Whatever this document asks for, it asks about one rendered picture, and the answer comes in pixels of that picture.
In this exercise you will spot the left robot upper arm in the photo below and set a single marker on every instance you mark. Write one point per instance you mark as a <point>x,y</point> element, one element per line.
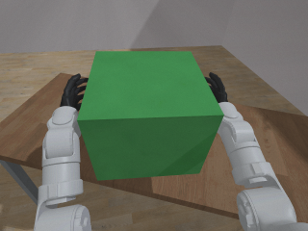
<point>68,218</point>

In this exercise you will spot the robot right forearm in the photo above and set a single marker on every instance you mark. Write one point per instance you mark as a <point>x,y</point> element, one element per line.
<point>250,168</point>

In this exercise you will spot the table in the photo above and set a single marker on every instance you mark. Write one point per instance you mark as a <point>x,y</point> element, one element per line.
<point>282,137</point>

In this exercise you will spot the robot left forearm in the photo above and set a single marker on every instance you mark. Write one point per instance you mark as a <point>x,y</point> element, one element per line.
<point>61,179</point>

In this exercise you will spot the carton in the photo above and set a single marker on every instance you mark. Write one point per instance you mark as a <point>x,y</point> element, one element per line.
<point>147,114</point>

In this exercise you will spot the right robot upper arm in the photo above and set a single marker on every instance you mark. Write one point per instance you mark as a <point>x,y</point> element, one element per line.
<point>267,209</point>

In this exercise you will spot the left robot hand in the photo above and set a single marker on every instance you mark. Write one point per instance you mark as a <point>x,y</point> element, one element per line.
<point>70,98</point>

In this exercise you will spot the right robot hand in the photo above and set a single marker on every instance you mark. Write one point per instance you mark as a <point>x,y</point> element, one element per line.
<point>217,87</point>

